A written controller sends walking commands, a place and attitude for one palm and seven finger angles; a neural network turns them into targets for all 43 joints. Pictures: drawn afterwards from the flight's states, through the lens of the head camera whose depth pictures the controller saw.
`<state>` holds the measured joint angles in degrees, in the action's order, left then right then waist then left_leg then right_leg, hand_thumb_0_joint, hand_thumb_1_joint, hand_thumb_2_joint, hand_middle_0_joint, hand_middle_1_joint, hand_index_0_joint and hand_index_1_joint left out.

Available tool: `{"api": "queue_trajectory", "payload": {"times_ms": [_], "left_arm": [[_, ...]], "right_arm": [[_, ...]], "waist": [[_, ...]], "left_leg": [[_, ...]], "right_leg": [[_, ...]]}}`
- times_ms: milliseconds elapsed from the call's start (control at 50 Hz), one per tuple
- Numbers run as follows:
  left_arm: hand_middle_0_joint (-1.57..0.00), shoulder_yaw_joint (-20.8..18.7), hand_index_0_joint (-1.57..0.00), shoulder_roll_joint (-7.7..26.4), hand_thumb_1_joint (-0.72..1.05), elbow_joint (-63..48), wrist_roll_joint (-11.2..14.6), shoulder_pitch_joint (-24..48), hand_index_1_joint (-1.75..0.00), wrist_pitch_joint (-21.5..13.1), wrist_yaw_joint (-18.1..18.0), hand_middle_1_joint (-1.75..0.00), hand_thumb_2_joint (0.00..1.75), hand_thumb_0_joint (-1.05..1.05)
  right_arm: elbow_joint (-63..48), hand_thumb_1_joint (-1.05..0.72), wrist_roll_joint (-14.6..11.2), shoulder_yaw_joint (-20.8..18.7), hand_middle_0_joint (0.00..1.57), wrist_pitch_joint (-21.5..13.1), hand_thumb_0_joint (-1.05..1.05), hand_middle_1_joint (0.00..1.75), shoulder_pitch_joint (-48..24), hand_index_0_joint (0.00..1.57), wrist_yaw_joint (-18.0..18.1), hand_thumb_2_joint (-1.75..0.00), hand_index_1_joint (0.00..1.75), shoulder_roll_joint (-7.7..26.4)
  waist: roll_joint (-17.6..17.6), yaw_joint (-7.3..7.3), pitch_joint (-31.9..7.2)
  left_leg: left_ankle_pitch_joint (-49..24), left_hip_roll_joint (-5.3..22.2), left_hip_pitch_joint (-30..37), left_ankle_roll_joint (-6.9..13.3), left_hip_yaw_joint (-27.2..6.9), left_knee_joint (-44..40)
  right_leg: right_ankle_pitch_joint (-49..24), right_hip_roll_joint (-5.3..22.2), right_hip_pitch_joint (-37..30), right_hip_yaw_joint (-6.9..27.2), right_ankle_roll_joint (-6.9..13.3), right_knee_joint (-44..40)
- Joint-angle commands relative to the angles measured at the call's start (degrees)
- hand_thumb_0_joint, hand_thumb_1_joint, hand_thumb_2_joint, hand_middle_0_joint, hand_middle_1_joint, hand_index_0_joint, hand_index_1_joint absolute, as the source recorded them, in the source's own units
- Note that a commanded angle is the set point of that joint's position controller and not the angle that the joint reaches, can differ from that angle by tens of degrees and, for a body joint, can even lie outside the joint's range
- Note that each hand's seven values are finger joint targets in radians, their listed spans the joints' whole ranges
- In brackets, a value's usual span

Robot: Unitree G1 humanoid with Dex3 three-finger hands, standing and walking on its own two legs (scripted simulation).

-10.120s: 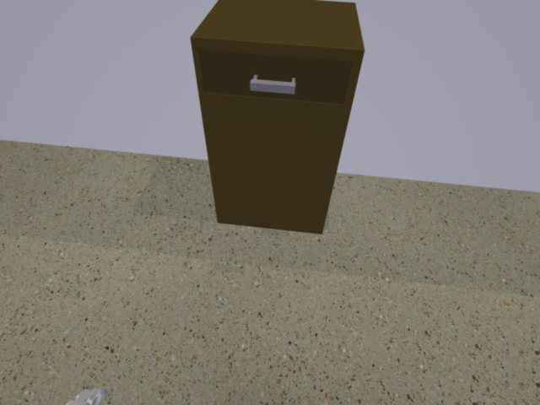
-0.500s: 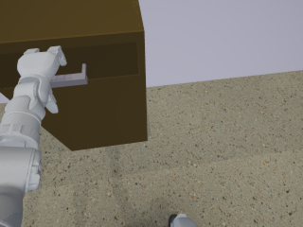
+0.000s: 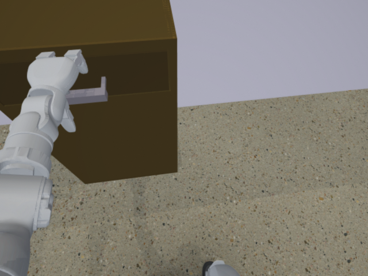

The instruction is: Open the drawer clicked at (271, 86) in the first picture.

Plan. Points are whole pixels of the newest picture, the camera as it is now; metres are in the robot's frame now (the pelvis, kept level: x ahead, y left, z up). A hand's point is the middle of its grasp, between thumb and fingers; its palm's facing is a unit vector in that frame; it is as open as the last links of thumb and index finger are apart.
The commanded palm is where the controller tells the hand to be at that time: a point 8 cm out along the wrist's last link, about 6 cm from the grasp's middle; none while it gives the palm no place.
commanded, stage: move the hooked fingers above the handle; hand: left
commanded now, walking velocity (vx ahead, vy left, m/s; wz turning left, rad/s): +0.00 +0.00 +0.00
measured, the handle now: (79, 89) +0.57 +0.23 +0.01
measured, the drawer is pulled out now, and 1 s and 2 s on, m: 0.00 0.00 0.00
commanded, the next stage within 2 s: none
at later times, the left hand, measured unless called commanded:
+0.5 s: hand (73, 82) +0.53 +0.21 +0.08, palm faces +0.05 -0.03 -1.00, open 13.8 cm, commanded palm +0.50 +0.24 +0.13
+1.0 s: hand (64, 87) +0.52 +0.23 +0.08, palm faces +0.03 -0.03 -1.00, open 13.9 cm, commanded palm +0.50 +0.25 +0.12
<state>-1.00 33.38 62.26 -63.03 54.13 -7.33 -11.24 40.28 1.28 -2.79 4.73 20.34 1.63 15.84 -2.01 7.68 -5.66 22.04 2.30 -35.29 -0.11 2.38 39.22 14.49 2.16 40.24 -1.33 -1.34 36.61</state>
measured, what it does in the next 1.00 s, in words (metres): stands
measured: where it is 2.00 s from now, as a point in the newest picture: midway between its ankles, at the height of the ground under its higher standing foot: outside the picture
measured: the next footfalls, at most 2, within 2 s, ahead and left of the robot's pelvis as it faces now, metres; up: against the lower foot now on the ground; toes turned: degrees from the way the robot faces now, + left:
none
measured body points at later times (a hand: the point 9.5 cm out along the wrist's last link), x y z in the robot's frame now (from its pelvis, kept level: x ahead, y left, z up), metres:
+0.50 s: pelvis -0.01 +0.00 +0.00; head +0.11 -0.01 +0.43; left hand +0.52 +0.21 +0.14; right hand -0.01 -0.28 -0.13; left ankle -0.05 +0.12 -0.72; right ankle +0.02 -0.14 -0.72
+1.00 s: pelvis -0.01 +0.00 -0.01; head +0.11 +0.01 +0.43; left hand +0.51 +0.23 +0.13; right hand -0.01 -0.29 -0.12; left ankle -0.05 +0.12 -0.72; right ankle +0.02 -0.14 -0.72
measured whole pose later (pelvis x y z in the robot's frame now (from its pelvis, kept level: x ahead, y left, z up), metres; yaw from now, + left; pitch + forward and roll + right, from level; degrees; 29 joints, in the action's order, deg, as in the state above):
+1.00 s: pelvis -0.01 +0.00 -0.01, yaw +1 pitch +20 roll -1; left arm 0.2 34.6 65.1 -63.3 58.8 -7.5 -15.4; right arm 41.6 1.6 -2.7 3.1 20.4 1.7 17.1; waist -1.4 8.9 -5.8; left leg 22.7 2.1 -39.5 -0.1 1.1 42.5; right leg 15.0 2.5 43.5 -2.3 -1.3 38.9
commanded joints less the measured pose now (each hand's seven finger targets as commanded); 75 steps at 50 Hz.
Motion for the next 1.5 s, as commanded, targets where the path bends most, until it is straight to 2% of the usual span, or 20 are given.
{"api": "queue_trajectory", "payload": {"times_ms": [0, 120, 220, 320, 380, 460, 500, 580, 660, 780, 820, 940, 1000, 1040, 1080, 1140, 1220, 1320, 1400, 1480], "left_arm": [[-0.3, -5.35, -0.3, 18.86, -0.5, -10.1, 0.11, 25.94, -1.2, 1.4, -5.0, -1.2, 0.3, 0.0], [-0.3, -0.52, -0.3, 13.47, -0.5, -7.3, 0.49, 24.21, -1.2, 5.24, -3.5, -1.2, 0.3, 0.0], [-0.3, 3.95, -0.3, 8.57, -0.5, -12.67, 1.59, 31.2, -1.2, 1.91, -0.75, -1.2, 0.3, 0.0], [-0.3, -0.57, -0.3, 13.66, -0.5, -13.25, 0.89, 34.71, -1.2, -1.26, -3.76, -1.2, 0.3, 0.0], [-0.3, -6.87, -0.3, 21.75, -0.5, -8.77, -0.4, 32.46, -1.2, 1.3, -7.46, -1.2, 0.3, 0.0], [-0.3, -7.59, -0.3, 23.07, -0.5, -3.52, -1.41, 26.54, -1.2, 7.56, -8.88, -1.2, 0.3, 0.0], [-0.3, -3.84, -0.3, 19.56, -0.5, -1.03, -1.36, 25.1, -1.2, 10.21, -7.11, -1.2, 0.3, 0.0], [-0.3, -5.89, -0.3, 23.55, -0.5, -1.53, 0.39, 23.58, -1.2, 11.04, -3.97, -1.2, 0.3, 0.0], [-0.3, -1.73, -0.3, 18.73, -0.5, -6.45, 0.89, 25.59, -1.2, 6.02, 0.43, -1.2, 0.3, 0.0], [-0.3, 1.37, -0.3, 13.77, -0.5, -17.38, 1.36, 33.76, -1.2, -4.48, 0.52, -1.2, 0.3, 0.0], [-0.3, 0.16, -0.3, 14.11, -0.5, -15.07, 1.39, 33.66, -1.2, -4.84, -1.51, -1.2, 0.3, 0.0], [-0.3, -3.37, -0.3, 18.22, -0.5, -4.03, 0.11, 32.04, -1.2, 2.74, -8.07, -1.2, 0.3, 0.0], [-0.3, -4.13, -0.3, 21.02, -0.5, -1.1, -1.12, 30.72, -1.2, 7.51, -7.47, -1.2, 0.3, 0.0], [-0.3, -1.63, -0.3, 18.08, -0.5, -2.26, -1.17, 30.47, -1.2, 8.76, -5.28, -1.2, 0.3, 0.0], [-0.3, -1.89, -0.3, 17.98, -0.5, -2.4, -0.41, 28.46, -1.2, 8.61, -3.13, -1.2, 0.3, 0.0], [-0.3, -0.7, -0.3, 16.16, -0.5, -1.8, 0.69, 25.17, -1.2, 8.23, -0.34, -1.2, 0.3, 0.0], [-0.3, -0.3, -0.3, 15.46, -0.5, -9.76, 1.0, 27.72, -1.2, 1.76, 1.11, -1.2, 0.3, 0.0], [-0.3, -4.17, -0.3, 18.6, -0.5, -13.62, 0.4, 30.48, -1.2, -3.1, -3.17, -1.2, 0.3, 0.0], [-0.3, -7.83, -0.3, 23.31, -0.5, -10.43, -0.04, 30.79, -1.2, -0.02, -7.55, -1.2, 0.3, 0.0], [-0.3, -1.38, -0.3, 15.55, -0.5, -5.45, -0.64, 30.09, -1.2, 5.6, -7.34, -1.2, 0.3, 0.0]], "right_arm": [[-1.88, -0.9, 0.27, -3.16, 0.2, -0.73, 0.0, 0.3, 8.43, 0.2, 0.08, -0.9, 0.3, 9.31], [-2.34, -0.9, -0.55, -3.48, 0.2, -0.53, 0.0, 0.3, 8.41, 0.2, -0.33, -0.9, 0.3, 9.69], [-1.54, -0.9, -0.76, -4.03, 0.2, -1.12, 0.0, 0.3, 9.25, 0.2, 0.69, -0.9, 0.3, 9.39], [-0.77, -0.9, 0.01, -3.52, 0.2, -1.84, 0.0, 0.3, 9.76, 0.2, 1.0, -0.9, 0.3, 9.11], [-0.78, -0.9, 0.42, -2.32, 0.2, -1.55, 0.0, 0.3, 8.41, 0.2, 0.47, -0.9, 0.3, 9.55], [-1.87, -0.9, 0.62, -1.92, 0.2, -0.99, 0.0, 0.3, 6.91, 0.2, -0.69, -0.9, 0.3, 9.93], [-2.52, -0.9, -0.1, -2.14, 0.2, -0.6, 0.0, 0.3, 7.5, 0.2, -0.75, -0.9, 0.3, 9.96], [-3.19, -0.9, -1.02, -1.72, 0.2, 0.45, 0.0, 0.3, 6.4, 0.2, 0.05, -0.9, 0.3, 10.67], [-3.99, -0.9, -1.72, -2.4, 0.2, -0.47, 0.0, 0.3, 6.9, 0.2, 1.65, -0.9, 0.3, 10.39], [-2.06, -0.9, -0.57, -3.96, 0.2, -2.34, 0.0, 0.3, 10.28, 0.2, 2.54, -0.9, 0.3, 9.16], [-1.14, -0.9, -0.31, -3.87, 0.2, -2.54, 0.0, 0.3, 10.81, 0.2, 2.26, -0.9, 0.3, 9.14], [0.16, -0.9, 0.34, -2.46, 0.2, -2.22, 0.0, 0.3, 9.9, 0.2, 0.18, -0.9, 0.3, 9.89], [-0.51, -0.9, 0.08, -2.17, 0.2, -1.66, 0.0, 0.3, 9.54, 0.2, -0.43, -0.9, 0.3, 10.58], [-1.47, -0.9, -0.22, -2.55, 0.2, -1.43, 0.0, 0.3, 9.87, 0.2, -0.46, -0.9, 0.3, 10.4], [-1.38, -0.9, -0.49, -2.82, 0.2, -0.78, 0.0, 0.3, 10.42, 0.2, -0.34, -0.9, 0.3, 10.57], [-2.28, -0.9, -1.07, -2.5, 0.2, -0.28, 0.0, 0.3, 9.17, 0.2, 0.23, -0.9, 0.3, 10.6], [-3.07, -0.9, -0.94, -2.81, 0.2, -1.0, 0.0, 0.3, 9.15, 0.2, 1.4, -0.9, 0.3, 9.87], [-1.92, -0.9, 0.02, -3.09, 0.2, -1.77, 0.0, 0.3, 9.86, 0.2, 1.34, -0.9, 0.3, 9.5], [-0.62, -0.9, 0.62, -2.65, 0.2, -1.68, 0.0, 0.3, 9.85, 0.2, 0.36, -0.9, 0.3, 9.94], [-0.18, -0.9, 0.24, -3.1, 0.2, -1.48, 0.0, 0.3, 10.64, 0.2, -0.74, -0.9, 0.3, 9.93]], "waist": [[-4.55, -1.27, -26.78], [-1.53, -0.33, -25.37], [-2.19, 2.17, -24.52], [-5.36, 1.73, -24.73], [-4.62, -0.31, -24.85], [-4.22, -2.5, -29.21], [-1.05, -1.25, -28.16], [3.65, -1.98, -26.97], [4.56, 0.65, -24.26], [-6.2, 2.51, -27.48], [-6.01, 2.64, -25.61], [-6.03, 1.54, -23.45], [-4.77, 0.34, -26.74], [-4.82, 0.46, -30.24], [-2.9, 0.44, -30.87], [2.42, 0.68, -24.55], [-0.24, 0.75, -24.13], [-4.45, 0.4, -24.54], [-5.45, -0.44, -27.7], [-6.35, 1.07, -29.05]], "left_leg": [[-31.59, -3.03, 9.43, 1.61, -0.57, -1.61], [-27.91, -2.78, 9.29, 1.71, -0.08, -2.91], [-25.29, -2.68, 13.84, 2.07, -1.52, -3.44], [-25.0, -3.24, 12.86, 1.71, -2.11, -2.68], [-24.34, -3.78, 7.04, 1.76, -1.34, -2.12], [-27.91, -3.9, 4.85, 1.53, 0.41, -1.25], [-26.59, -3.45, 4.31, 1.59, 0.87, -1.65], [-21.63, -3.79, 1.56, 2.21, 1.71, -3.42], [-18.88, -3.47, 4.42, 2.89, 1.32, -3.94], [-22.63, -3.27, 13.74, 2.45, -0.89, -1.61], [-22.79, -3.32, 12.68, 1.97, -1.71, -1.05], [-23.56, -3.61, 6.01, 1.36, -1.11, -0.64], [-25.55, -3.51, 5.13, 1.37, -0.48, -0.53], [-29.17, -3.05, 8.07, 1.44, -0.35, -0.36], [-31.36, -2.66, 9.35, 1.55, -0.45, -0.4], [-23.42, -2.84, 6.0, 2.11, -0.06, -2.45], [-21.48, -2.93, 8.19, 2.48, -0.55, -3.13], [-23.65, -2.99, 9.39, 1.84, -1.76, -1.71], [-25.8, -3.4, 7.35, 1.54, -1.4, -0.49], [-32.51, -2.47, 10.99, 0.75, -1.56, 0.27]], "right_leg": [[-21.45, -3.75, -17.87, -0.97, 2.49, 0.81], [-19.92, -3.92, -18.14, -1.07, 2.23, -0.97], [-15.85, -4.1, -14.54, -0.71, 2.31, -2.75], [-14.56, -3.99, -12.93, -0.76, 2.82, -1.44], [-16.0, -3.71, -15.6, -0.8, 2.75, 0.6], [-21.38, -3.52, -20.43, -0.76, 2.58, 2.05], [-22.07, -3.55, -20.75, -0.88, 2.04, 1.27], [-21.98, -3.1, -25.26, 0.22, 1.32, -0.26], [-19.12, -3.27, -22.56, 0.58, 1.23, -2.47], [-14.96, -3.8, -13.41, 0.53, 2.26, -1.91], [-13.58, -3.95, -11.11, -0.1, 2.51, -1.19], [-15.24, -3.71, -11.57, -1.28, 2.55, 0.95], [-18.4, -3.64, -15.32, -1.1, 2.37, 1.52], [-20.91, -3.8, -16.85, -0.96, 2.26, 1.28], [-22.07, -3.9, -17.49, -0.87, 1.96, 0.87], [-18.61, -3.96, -17.94, -0.85, 1.7, -1.01], [-16.2, -3.93, -16.84, -0.25, 2.09, -1.78], [-14.27, -4.09, -13.14, -0.66, 2.63, -0.05], [-16.65, -3.8, -14.65, -0.95, 2.55, 1.78], [-18.63, -4.04, -12.48, -1.76, 2.27, 1.58]]}}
